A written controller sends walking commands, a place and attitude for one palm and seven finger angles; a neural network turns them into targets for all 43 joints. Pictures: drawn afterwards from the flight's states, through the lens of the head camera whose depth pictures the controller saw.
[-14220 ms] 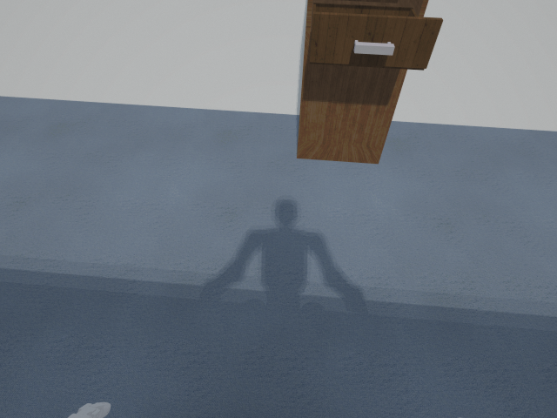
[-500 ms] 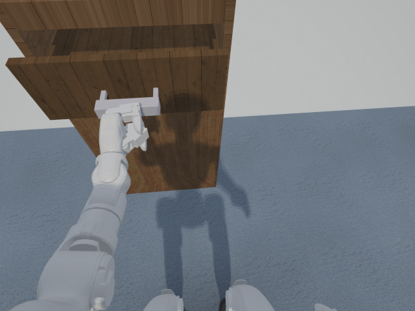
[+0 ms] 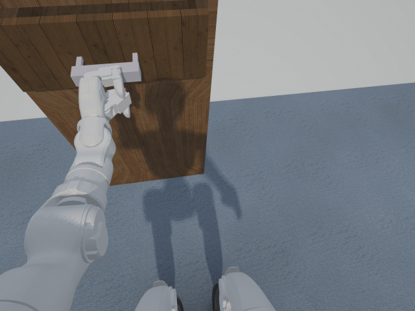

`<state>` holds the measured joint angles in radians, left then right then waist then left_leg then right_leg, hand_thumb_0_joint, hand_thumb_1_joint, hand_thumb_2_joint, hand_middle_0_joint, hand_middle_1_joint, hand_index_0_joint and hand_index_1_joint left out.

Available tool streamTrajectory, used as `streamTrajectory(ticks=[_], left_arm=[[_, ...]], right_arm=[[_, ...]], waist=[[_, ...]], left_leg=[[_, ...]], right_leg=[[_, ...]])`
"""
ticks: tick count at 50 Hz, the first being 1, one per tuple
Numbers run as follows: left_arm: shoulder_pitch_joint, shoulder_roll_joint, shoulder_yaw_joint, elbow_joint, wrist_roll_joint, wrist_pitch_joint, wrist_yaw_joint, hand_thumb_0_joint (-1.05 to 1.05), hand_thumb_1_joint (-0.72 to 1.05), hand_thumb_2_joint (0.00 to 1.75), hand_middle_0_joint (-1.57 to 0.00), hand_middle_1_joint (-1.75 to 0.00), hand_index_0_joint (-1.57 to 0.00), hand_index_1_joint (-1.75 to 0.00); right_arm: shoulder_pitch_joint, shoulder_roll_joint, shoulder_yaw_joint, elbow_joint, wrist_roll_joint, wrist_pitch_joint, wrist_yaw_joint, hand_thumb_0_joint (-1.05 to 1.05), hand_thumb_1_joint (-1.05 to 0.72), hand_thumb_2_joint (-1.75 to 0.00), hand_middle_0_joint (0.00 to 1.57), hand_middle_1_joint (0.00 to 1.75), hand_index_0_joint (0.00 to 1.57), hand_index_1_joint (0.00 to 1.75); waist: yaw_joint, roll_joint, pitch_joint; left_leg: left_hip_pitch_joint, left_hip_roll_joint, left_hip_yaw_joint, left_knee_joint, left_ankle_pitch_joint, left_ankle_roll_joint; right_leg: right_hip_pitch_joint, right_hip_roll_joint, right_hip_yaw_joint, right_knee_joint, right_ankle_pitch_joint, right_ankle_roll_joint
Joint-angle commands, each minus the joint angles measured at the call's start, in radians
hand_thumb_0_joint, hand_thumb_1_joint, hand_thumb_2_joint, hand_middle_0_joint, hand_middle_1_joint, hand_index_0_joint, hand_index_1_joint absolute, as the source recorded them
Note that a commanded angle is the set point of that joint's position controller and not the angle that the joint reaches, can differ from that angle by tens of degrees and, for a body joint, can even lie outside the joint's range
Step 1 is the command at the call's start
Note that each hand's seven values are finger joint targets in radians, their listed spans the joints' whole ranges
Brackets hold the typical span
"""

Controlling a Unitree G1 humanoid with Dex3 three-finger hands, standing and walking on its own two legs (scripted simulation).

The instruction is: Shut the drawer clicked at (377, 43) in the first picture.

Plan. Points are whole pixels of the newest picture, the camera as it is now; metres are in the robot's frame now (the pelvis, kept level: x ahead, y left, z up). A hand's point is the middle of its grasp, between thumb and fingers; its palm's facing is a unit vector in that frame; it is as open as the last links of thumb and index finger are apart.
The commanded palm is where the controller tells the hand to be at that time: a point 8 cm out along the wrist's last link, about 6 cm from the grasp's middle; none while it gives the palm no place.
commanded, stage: push the drawer shut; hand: left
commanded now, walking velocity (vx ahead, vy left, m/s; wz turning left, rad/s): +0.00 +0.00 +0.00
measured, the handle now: (107, 66) +0.59 +0.15 +0.07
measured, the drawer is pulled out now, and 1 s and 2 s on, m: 0.04 0.00 0.00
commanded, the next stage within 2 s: pull the fist back off the drawer in 0.62 s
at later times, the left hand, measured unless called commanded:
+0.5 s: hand (124, 80) +0.55 +0.11 +0.07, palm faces +0.05 -1.00 -0.05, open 3.1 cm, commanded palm +0.55 +0.15 +0.07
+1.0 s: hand (125, 80) +0.56 +0.11 +0.07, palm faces +0.05 -1.00 -0.06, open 2.9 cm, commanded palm +0.55 +0.15 +0.07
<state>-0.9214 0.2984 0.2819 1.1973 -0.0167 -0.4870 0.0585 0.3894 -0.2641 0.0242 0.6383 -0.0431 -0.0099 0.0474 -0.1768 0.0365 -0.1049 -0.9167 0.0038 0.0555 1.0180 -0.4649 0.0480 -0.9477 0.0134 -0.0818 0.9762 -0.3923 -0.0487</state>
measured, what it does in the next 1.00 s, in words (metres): stands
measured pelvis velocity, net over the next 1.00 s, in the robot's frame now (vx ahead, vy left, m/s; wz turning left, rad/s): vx -0.02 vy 0.01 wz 0.01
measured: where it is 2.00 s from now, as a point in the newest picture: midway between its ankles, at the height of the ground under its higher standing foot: outside the picture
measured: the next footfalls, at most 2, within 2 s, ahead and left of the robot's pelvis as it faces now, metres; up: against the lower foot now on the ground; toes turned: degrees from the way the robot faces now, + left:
none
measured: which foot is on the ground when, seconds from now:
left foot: down 0.00-1.00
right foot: down 0.00-1.00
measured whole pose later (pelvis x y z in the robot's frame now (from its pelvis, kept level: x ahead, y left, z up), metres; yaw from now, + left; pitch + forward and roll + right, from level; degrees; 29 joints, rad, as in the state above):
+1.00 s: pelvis -0.02 +0.01 -0.02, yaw +0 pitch +26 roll -3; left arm -1.20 0.44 0.29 1.40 0.05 -0.44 0.09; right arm 0.44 -0.28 0.06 0.65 -0.08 -0.02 0.06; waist -0.27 0.05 -0.10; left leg -1.09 0.00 0.01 1.10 -0.46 0.06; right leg -1.09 0.01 -0.12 1.01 -0.37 -0.04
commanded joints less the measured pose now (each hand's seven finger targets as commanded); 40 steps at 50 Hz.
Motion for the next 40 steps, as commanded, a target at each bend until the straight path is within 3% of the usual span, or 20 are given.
streamTrajectory(ticks=[1,2,5,6,9,12,15,17,20,22,24,27,28,31,33,34,37,40], left_arm=[[-0.579,0.197,0.015,-0.209,0.0,-0.066,0.007,0.0,0.9,0.9,-1.4,-1.6,-1.4,-1.6],[-0.585,0.223,0.03,-0.209,0.004,-0.067,0.008,0.0,0.9,0.9,-1.4,-1.6,-1.4,-1.6],[-0.613,0.196,0.007,-0.174,0.01,-0.058,0.01,0.0,0.9,0.9,-1.4,-1.6,-1.4,-1.6],[-0.623,0.236,0.035,-0.159,0.013,-0.055,0.014,0.0,0.9,0.9,-1.4,-1.6,-1.4,-1.6],[-0.686,0.267,0.041,-0.158,0.027,-0.051,0.017,0.0,0.9,0.9,-1.4,-1.6,-1.4,-1.6],[-0.702,0.312,0.07,-0.144,0.032,-0.042,0.016,0.0,0.9,0.9,-1.4,-1.6,-1.4,-1.6],[-0.708,0.303,0.067,-0.158,0.031,-0.041,0.01,0.0,0.9,0.9,-1.4,-1.6,-1.4,-1.6],[-0.705,0.329,0.086,-0.164,0.029,-0.04,0.007,0.0,0.9,0.9,-1.4,-1.6,-1.4,-1.6],[-0.784,0.311,0.062,-0.154,0.032,-0.035,0.012,0.0,0.9,0.9,-1.4,-1.6,-1.4,-1.6],[-0.791,0.356,0.087,-0.142,0.04,-0.035,0.02,0.0,0.9,0.9,-1.4,-1.6,-1.4,-1.6],[-0.837,0.318,0.046,-0.14,0.045,-0.038,0.021,0.0,0.9,0.9,-1.4,-1.6,-1.4,-1.6],[-0.868,0.351,0.061,-0.112,0.049,-0.042,0.029,0.0,0.9,0.9,-1.4,-1.6,-1.4,-1.6],[-0.887,0.322,0.033,-0.107,0.048,-0.04,0.03,0.0,0.9,0.9,-1.4,-1.6,-1.4,-1.6],[-0.945,0.334,0.027,-0.131,0.053,-0.053,0.034,0.0,0.9,0.9,-1.4,-1.6,-1.4,-1.6],[-0.945,0.32,0.013,-0.097,0.055,-0.044,0.04,0.0,0.9,0.9,-1.4,-1.6,-1.4,-1.6],[-0.96,0.302,-0.008,-0.091,0.053,-0.04,0.039,0.0,0.9,0.9,-1.4,-1.6,-1.4,-1.6],[-0.97,0.334,0.004,-0.08,0.061,-0.03,0.048,0.0,0.9,0.9,-1.4,-1.6,-1.4,-1.6],[-0.977,0.308,-0.008,-0.083,0.059,-0.025,0.049,0.0,0.9,0.9,-1.4,-1.6,-1.4,-1.6]], right_arm=[[0.176,-0.162,-0.058,-0.046,-0.002,-0.006,-0.009,0.0,-0.9,-0.9,0.2,0.3,0.2,0.3],[0.181,-0.163,-0.058,-0.047,-0.003,-0.005,-0.01,0.0,-0.9,-0.9,0.2,0.3,0.2,0.3],[0.193,-0.164,-0.055,-0.041,-0.006,0.0,-0.006,0.0,-0.9,-0.9,0.2,0.3,0.2,0.3],[0.2,-0.172,-0.056,-0.036,-0.006,0.002,-0.008,0.0,-0.9,-0.9,0.2,0.3,0.2,0.3],[0.216,-0.174,-0.052,-0.035,-0.012,0.003,-0.009,0.0,-0.9,-0.9,0.2,0.3,0.2,0.3],[0.234,-0.177,-0.051,-0.034,-0.017,0.006,-0.01,0.0,-0.9,-0.9,0.2,0.3,0.2,0.3],[0.246,-0.176,-0.052,-0.034,-0.02,0.012,-0.004,0.0,-0.9,-0.9,0.2,0.3,0.2,0.3],[0.254,-0.178,-0.052,-0.035,-0.02,0.019,-0.002,0.0,-0.9,-0.9,0.2,0.3,0.2,0.3],[0.262,-0.178,-0.051,-0.019,-0.02,0.023,-0.002,0.0,-0.9,-0.9,0.2,0.3,0.2,0.3],[0.265,-0.183,-0.048,-0.018,-0.021,0.023,-0.006,0.0,-0.9,-0.9,0.2,0.3,0.2,0.3],[0.269,-0.181,-0.046,-0.012,-0.021,0.018,-0.005,0.0,-0.9,-0.9,0.2,0.3,0.2,0.3],[0.269,-0.191,-0.043,-0.004,-0.023,0.013,-0.006,0.0,-0.9,-0.9,0.2,0.3,0.2,0.3],[0.265,-0.189,-0.041,-0.006,-0.024,0.01,-0.006,0.0,-0.9,-0.9,0.2,0.3,0.2,0.3],[0.272,-0.196,-0.041,-0.001,-0.027,0.002,-0.007,0.0,-0.9,-0.9,0.2,0.3,0.2,0.3],[0.272,-0.199,-0.039,0.004,-0.027,-0.002,-0.009,0.0,-0.9,-0.9,0.2,0.3,0.2,0.3],[0.273,-0.201,-0.036,0.006,-0.026,-0.005,-0.011,0.0,-0.9,-0.9,0.2,0.3,0.2,0.3],[0.273,-0.206,-0.032,0.006,-0.026,-0.012,-0.014,0.0,-0.9,-0.9,0.2,0.3,0.2,0.3],[0.275,-0.207,-0.03,0.002,-0.029,-0.016,-0.011,0.0,-0.9,-0.9,0.2,0.3,0.2,0.3]], waist=[[-0.062,0.018,-0.476],[-0.058,0.029,-0.478],[-0.076,0.053,-0.467],[-0.082,0.016,-0.454],[-0.097,0.054,-0.479],[-0.099,0.062,-0.516],[-0.094,0.11,-0.564],[-0.091,0.1,-0.567],[-0.128,0.098,-0.518],[-0.124,0.096,-0.504],[-0.148,0.114,-0.49],[-0.157,0.122,-0.471],[-0.174,0.124,-0.457],[-0.176,0.183,-0.505],[-0.195,0.147,-0.478],[-0.206,0.163,-0.46],[-0.201,0.168,-0.477],[-0.202,0.183,-0.488]], left_leg=[[0.23,-0.009,-0.104,-0.109,0.25,-0.005],[0.22,-0.009,-0.101,-0.108,0.249,-0.006],[0.232,-0.007,-0.109,-0.104,0.254,-0.006],[0.21,-0.005,-0.113,-0.1,0.241,-0.004],[0.208,-0.006,-0.115,-0.09,0.246,-0.002],[0.206,-0.006,-0.113,-0.077,0.285,-0.002],[0.264,0.001,-0.121,-0.072,0.349,-0.009],[0.26,0.003,-0.121,-0.071,0.363,-0.01],[0.244,0.006,-0.125,-0.069,0.323,-0.006],[0.215,0.003,-0.125,-0.074,0.29,-0.004],[0.245,0.008,-0.142,-0.075,0.281,-0.006],[0.236,0.01,-0.152,-0.077,0.233,-0.008],[0.225,0.009,-0.151,-0.078,0.206,-0.005],[0.285,0.014,-0.178,-0.078,0.213,-0.014],[0.259,0.015,-0.179,-0.08,0.173,-0.01],[0.265,0.018,-0.189,-0.087,0.162,-0.011],[0.238,0.015,-0.188,-0.088,0.11,-0.009],[0.262,0.016,-0.202,-0.09,0.114,-0.012]], right_leg=[[0.243,0.019,0.086,-0.119,0.217,0.032],[0.251,0.02,0.089,-0.118,0.217,0.03],[0.212,0.021,0.082,-0.118,0.21,0.029],[0.208,0.021,0.082,-0.12,0.199,0.031],[0.2,0.023,0.084,-0.112,0.202,0.03],[0.22,0.023,0.087,-0.108,0.236,0.032],[0.206,0.025,0.077,-0.097,0.273,0.029],[0.221,0.028,0.079,-0.101,0.287,0.029],[0.181,0.03,0.077,-0.112,0.251,0.034],[0.19,0.03,0.081,-0.119,0.219,0.032],[0.132,0.03,0.071,-0.117,0.196,0.031],[0.093,0.031,0.068,-0.122,0.134,0.031],[0.081,0.031,0.068,-0.127,0.114,0.033],[0.032,0.03,0.06,-0.112,0.103,0.029],[0.019,0.031,0.058,-0.118,0.078,0.032],[-0.006,0.031,0.056,-0.117,0.071,0.031],[-0.006,0.029,0.058,-0.114,0.037,0.029],[-0.024,0.028,0.05,-0.106,0.043,0.028]])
